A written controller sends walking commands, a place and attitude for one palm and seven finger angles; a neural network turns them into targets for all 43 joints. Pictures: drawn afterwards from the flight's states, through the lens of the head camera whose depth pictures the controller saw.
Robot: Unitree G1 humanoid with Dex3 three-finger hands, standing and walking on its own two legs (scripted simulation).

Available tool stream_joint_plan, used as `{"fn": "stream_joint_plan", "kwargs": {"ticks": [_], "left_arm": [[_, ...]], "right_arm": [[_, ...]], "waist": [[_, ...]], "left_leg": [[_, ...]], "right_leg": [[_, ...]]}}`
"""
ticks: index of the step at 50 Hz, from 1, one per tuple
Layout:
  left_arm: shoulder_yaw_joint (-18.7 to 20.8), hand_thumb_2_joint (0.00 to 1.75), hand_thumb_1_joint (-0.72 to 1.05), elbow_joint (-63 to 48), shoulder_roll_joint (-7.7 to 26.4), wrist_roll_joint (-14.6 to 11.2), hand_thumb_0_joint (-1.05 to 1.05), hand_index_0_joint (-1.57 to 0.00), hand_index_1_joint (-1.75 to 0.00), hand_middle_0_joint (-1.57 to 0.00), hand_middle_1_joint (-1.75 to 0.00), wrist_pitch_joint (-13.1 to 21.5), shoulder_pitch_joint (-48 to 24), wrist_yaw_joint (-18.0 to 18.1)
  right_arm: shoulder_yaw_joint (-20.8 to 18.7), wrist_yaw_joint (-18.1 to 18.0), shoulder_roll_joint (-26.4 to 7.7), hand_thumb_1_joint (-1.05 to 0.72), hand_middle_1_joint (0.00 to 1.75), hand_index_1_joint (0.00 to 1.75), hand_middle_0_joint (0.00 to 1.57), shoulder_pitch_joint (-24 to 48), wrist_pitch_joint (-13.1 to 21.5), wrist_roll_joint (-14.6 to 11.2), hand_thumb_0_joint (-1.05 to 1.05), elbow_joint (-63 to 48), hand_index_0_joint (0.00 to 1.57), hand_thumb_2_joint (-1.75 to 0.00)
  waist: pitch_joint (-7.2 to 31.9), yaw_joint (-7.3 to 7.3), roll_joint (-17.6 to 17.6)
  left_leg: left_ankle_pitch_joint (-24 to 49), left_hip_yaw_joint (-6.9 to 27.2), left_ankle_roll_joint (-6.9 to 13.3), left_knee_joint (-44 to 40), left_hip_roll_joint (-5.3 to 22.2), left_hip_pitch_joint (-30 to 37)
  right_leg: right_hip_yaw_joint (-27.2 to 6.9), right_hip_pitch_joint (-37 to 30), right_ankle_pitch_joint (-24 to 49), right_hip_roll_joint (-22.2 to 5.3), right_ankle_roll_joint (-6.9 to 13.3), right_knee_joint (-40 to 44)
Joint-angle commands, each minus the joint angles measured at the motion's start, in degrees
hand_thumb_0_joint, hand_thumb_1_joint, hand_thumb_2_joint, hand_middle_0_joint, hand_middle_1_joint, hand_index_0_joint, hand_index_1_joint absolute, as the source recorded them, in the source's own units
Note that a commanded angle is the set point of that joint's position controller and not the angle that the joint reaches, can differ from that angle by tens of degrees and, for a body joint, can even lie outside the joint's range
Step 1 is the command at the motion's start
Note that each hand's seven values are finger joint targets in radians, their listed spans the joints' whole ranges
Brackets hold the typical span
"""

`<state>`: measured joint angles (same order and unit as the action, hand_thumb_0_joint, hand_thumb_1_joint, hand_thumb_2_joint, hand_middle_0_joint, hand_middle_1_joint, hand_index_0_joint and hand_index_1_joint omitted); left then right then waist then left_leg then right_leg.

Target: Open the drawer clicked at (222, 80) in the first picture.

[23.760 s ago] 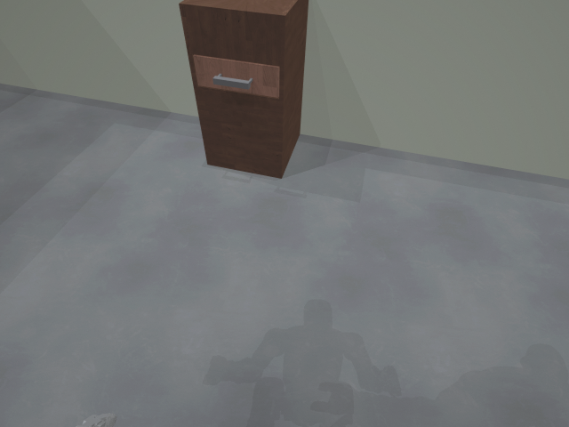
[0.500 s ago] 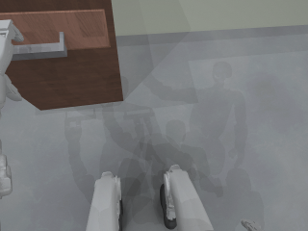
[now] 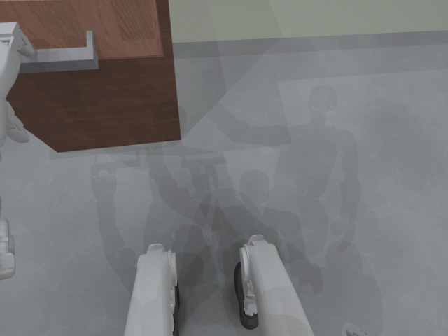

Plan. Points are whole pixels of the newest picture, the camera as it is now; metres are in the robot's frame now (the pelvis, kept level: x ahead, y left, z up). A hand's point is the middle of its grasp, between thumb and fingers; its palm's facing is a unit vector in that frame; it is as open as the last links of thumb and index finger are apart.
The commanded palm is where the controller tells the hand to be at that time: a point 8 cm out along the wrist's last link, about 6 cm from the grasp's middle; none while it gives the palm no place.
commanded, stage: lower the fingers behind the handle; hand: left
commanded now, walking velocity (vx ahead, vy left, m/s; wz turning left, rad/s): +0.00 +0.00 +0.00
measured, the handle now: (46, 49) +0.61 +0.30 -0.03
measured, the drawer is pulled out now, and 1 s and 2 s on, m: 0.00 0.00 0.00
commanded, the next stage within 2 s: lift the fingers back up to retry in 0.70 s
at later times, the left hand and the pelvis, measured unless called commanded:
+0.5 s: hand (9, 85) +0.52 +0.33 -0.01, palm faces -0.03 +0.04 -1.00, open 13.8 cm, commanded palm +0.51 +0.31 +0.00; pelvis -0.02 -0.01 -0.03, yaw +1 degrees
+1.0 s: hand (8, 87) +0.52 +0.33 -0.01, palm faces -0.02 +0.02 -1.00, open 13.9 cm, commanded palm +0.51 +0.31 +0.03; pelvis -0.02 +0.00 -0.03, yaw +0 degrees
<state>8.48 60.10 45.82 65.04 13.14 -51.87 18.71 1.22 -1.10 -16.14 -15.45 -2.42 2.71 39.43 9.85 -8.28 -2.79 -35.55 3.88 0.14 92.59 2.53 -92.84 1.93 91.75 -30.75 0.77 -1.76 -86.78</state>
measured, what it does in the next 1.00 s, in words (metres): stands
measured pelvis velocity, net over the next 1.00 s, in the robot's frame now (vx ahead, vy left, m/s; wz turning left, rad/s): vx -0.02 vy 0.00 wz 0.00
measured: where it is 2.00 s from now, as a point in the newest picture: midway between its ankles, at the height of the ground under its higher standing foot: (209, 314)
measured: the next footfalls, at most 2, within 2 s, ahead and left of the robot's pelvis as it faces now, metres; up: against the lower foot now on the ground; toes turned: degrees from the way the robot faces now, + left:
none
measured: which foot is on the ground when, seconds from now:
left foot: down 0.00-1.00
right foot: down 0.00-1.00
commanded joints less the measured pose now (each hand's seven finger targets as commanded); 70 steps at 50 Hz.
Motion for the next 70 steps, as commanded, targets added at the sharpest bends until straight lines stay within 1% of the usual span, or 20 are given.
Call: {"fn": "stream_joint_plan", "kwargs": {"ticks": [1,5,8,10,14,16,20,22,27,29,32,36,40,43,50,52,56,62,65,70], "left_arm": [[2.69,0.30,-0.50,-6.18,13.92,-0.07,0.00,-0.30,-1.20,-0.30,-1.20,-0.57,-13.73,1.79],[1.25,0.30,-0.50,-4.74,13.23,0.02,0.00,-0.30,-1.20,-0.30,-1.20,-2.89,-15.89,2.51],[1.32,0.30,-0.50,-2.67,14.64,0.23,0.00,-0.30,-1.20,-0.30,-1.20,-4.89,-16.94,2.35],[1.26,0.30,-0.50,-2.04,15.42,0.15,0.00,-0.30,-1.20,-0.30,-1.20,-6.09,-16.65,1.64],[-0.75,0.30,-0.50,-0.26,15.56,0.42,0.00,-0.30,-1.20,-0.30,-1.20,-7.46,-18.40,-0.57],[-1.48,0.30,-0.50,0.84,15.43,0.36,0.00,-0.30,-1.20,-0.30,-1.20,-7.87,-17.16,-1.93],[-1.08,0.30,-0.50,-0.76,17.48,0.01,0.00,-0.30,-1.20,-0.30,-1.20,-6.73,-17.62,-4.67],[-0.79,0.30,-0.50,-0.55,17.68,-0.55,0.00,-0.30,-1.20,-0.30,-1.20,-6.04,-16.89,-5.79],[-0.67,0.30,-0.50,-2.37,17.53,-0.91,0.00,-0.30,-1.20,-0.30,-1.20,-4.08,-16.22,-7.33],[-0.53,0.30,-0.50,-2.88,17.16,-0.96,0.00,-0.30,-1.20,-0.30,-1.20,-3.46,-15.11,-7.28],[0.36,0.30,-0.50,-3.56,18.13,-1.24,0.00,-0.30,-1.20,-0.30,-1.20,-2.88,-15.95,-7.08],[0.22,0.30,-0.50,-4.30,17.81,-1.23,0.00,-0.30,-1.20,-0.30,-1.20,-3.06,-16.40,-6.10],[-0.10,0.30,-0.50,-3.29,17.65,-1.15,0.00,-0.30,-1.20,-0.30,-1.20,-3.97,-17.44,-5.39],[1.97,0.30,-0.50,-7.18,20.68,-1.21,0.00,-0.30,-1.20,-0.30,-1.20,-4.50,-19.70,-5.12],[3.38,0.30,-0.50,-12.78,19.97,-2.25,0.00,-0.30,-1.20,-0.30,-1.20,-4.86,-19.76,-4.94],[4.86,0.30,-0.50,-15.28,21.16,-2.27,0.00,-0.30,-1.20,-0.30,-1.20,-4.16,-20.79,-4.58],[4.20,0.30,-0.50,-17.63,18.62,-2.43,0.00,-0.30,-1.20,-0.30,-1.20,-2.63,-20.51,-3.28],[5.64,0.30,-0.50,-17.02,18.66,-2.53,0.00,-0.30,-1.20,-0.30,-1.20,-0.98,-19.77,-0.24],[3.79,0.30,-0.50,-15.01,15.97,-1.91,0.00,-0.30,-1.20,-0.30,-1.20,-1.79,-18.28,1.26],[1.68,0.30,-0.50,-14.56,12.44,-2.38,0.00,-0.30,-1.20,-0.30,-1.20,-3.89,-15.26,1.23]], "right_arm": [[-4.17,-0.27,-10.92,-0.90,0.30,0.30,0.20,-9.69,0.41,0.17,0.00,-1.66,0.20,-0.90],[-4.11,0.09,-11.23,-0.90,0.30,0.30,0.20,-10.00,0.34,-0.07,0.00,-1.33,0.20,-0.90],[-3.77,0.10,-11.57,-0.90,0.30,0.30,0.20,-10.24,0.35,-0.36,0.00,-1.11,0.20,-0.90],[-3.47,-0.04,-11.61,-0.90,0.30,0.30,0.20,-9.97,0.30,-0.52,0.00,-1.49,0.20,-0.90],[-2.69,-0.42,-11.52,-0.90,0.30,0.30,0.20,-9.49,0.52,-1.02,0.00,-1.90,0.20,-0.90],[-2.32,-0.70,-11.43,-0.90,0.30,0.30,0.20,-9.13,0.59,-1.34,0.00,-2.59,0.20,-0.90],[-1.87,-1.21,-11.12,-0.90,0.30,0.30,0.20,-9.02,0.73,-1.62,0.00,-3.43,0.20,-0.90],[-1.75,-1.42,-11.10,-0.90,0.30,0.30,0.20,-9.02,0.74,-1.84,0.00,-3.86,0.20,-0.90],[-1.90,-1.76,-10.88,-0.90,0.30,0.30,0.20,-9.45,0.79,-2.05,0.00,-4.43,0.20,-0.90],[-2.07,-1.79,-10.97,-0.90,0.30,0.30,0.20,-9.47,0.69,-2.05,0.00,-4.68,0.20,-0.90],[-2.13,-1.87,-11.10,-0.90,0.30,0.30,0.20,-9.85,0.61,-2.11,0.00,-4.45,0.20,-0.90],[-2.25,-1.72,-11.22,-0.90,0.30,0.30,0.20,-10.26,0.59,-2.07,0.00,-4.24,0.20,-0.90],[-2.26,-1.63,-11.40,-0.90,0.30,0.30,0.20,-10.58,0.55,-2.15,0.00,-3.90,0.20,-0.90],[-2.45,-1.50,-11.58,-0.90,0.30,0.30,0.20,-11.18,0.20,-2.02,0.00,-3.97,0.20,-0.90],[-3.34,-1.22,-10.90,-0.90,0.30,0.30,0.20,-11.07,-0.25,-1.89,0.00,-3.50,0.20,-0.90],[-3.56,-1.20,-10.69,-0.90,0.30,0.30,0.20,-11.10,-0.22,-1.64,0.00,-3.05,0.20,-0.90],[-4.05,-1.17,-10.17,-0.90,0.30,0.30,0.20,-10.96,0.03,-1.33,0.00,-2.38,0.20,-0.90],[-4.47,-1.14,-10.00,-0.90,0.30,0.30,0.20,-10.94,-0.03,-0.64,0.00,-0.70,0.20,-0.90],[-4.69,-0.93,-9.91,-0.90,0.30,0.30,0.20,-11.20,-0.35,-0.46,0.00,-0.25,0.20,-0.90],[-5.29,-0.71,-9.73,-0.90,0.30,0.30,0.20,-11.95,-1.04,-0.50,0.00,-0.34,0.20,-0.90]], "waist": [[31.10,0.02,-6.99],[30.66,-0.86,-6.66],[30.04,-1.32,-5.31],[30.39,-1.21,-4.40],[27.62,-2.25,-4.53],[26.27,-2.40,-2.80],[27.06,-2.05,-3.76],[26.29,-2.11,-2.14],[27.30,-1.80,-3.17],[27.43,-1.27,-3.86],[27.10,-1.64,-2.50],[28.14,-1.34,-4.22],[27.18,-2.06,-2.85],[32.82,-1.11,-5.91],[35.27,-0.34,-8.52],[37.03,0.14,-9.75],[36.30,0.26,-11.38],[34.61,0.52,-11.94],[32.58,0.42,-12.71],[34.51,0.66,-11.21]], "left_leg": [[16.25,-0.37,1.77,-11.00,-1.62,22.57],[12.90,-0.54,1.83,-10.58,-1.86,19.96],[11.18,-0.47,1.97,-10.39,-1.97,18.41],[10.09,-0.92,2.22,-9.93,-2.21,16.64],[5.99,-1.25,2.55,-9.27,-2.40,13.36],[4.59,-1.70,2.81,-8.96,-2.57,11.17],[3.71,-2.16,3.02,-8.10,-2.70,9.40],[3.34,-2.11,3.14,-7.92,-2.78,8.32],[4.28,-2.27,3.21,-6.79,-2.74,8.10],[4.27,-2.21,3.04,-6.76,-2.77,8.49],[3.70,-1.85,3.08,-6.70,-2.54,8.35],[3.90,-1.76,2.90,-6.84,-2.63,9.10],[2.99,-1.35,2.93,-7.13,-2.58,8.97],[6.02,-1.11,2.71,-8.17,-2.59,13.21],[10.24,0.41,2.15,-12.24,-2.16,23.09],[12.09,0.66,2.06,-12.87,-1.93,25.81],[15.92,1.30,1.68,-15.13,-1.77,31.22],[21.50,0.81,1.49,-17.17,-1.60,35.50],[24.57,0.70,1.08,-18.86,-1.46,38.56],[30.33,0.07,0.97,-21.44,-1.30,44.14]], "right_leg": [[2.37,-15.16,9.66,2.21,3.84,7.12],[2.30,-14.50,7.55,2.10,3.65,6.77],[2.28,-14.53,6.70,2.01,3.49,6.57],[1.93,-15.84,6.37,2.01,3.34,6.61],[1.69,-14.37,3.64,1.90,3.16,6.61],[1.32,-15.19,2.90,1.88,2.98,6.92],[0.84,-16.27,2.45,1.80,2.86,6.42],[0.70,-16.53,2.09,1.80,2.86,6.35],[0.54,-15.57,2.93,1.88,2.91,5.32],[0.71,-14.90,2.67,1.89,3.01,5.04],[0.88,-13.89,1.83,1.99,2.98,4.73],[0.97,-13.50,1.95,1.97,3.06,4.51],[1.30,-12.78,1.22,1.86,2.91,4.59],[1.14,-15.46,3.44,1.89,3.01,4.94],[2.02,-16.99,5.67,2.11,3.07,7.89],[1.93,-17.72,6.70,2.12,3.18,8.37],[2.34,-18.23,8.73,2.20,3.39,10.48],[2.12,-20.78,12.65,2.29,3.49,13.29],[2.58,-21.16,14.40,2.35,3.57,14.96],[2.59,-26.90,19.19,2.51,3.32,18.32]]}}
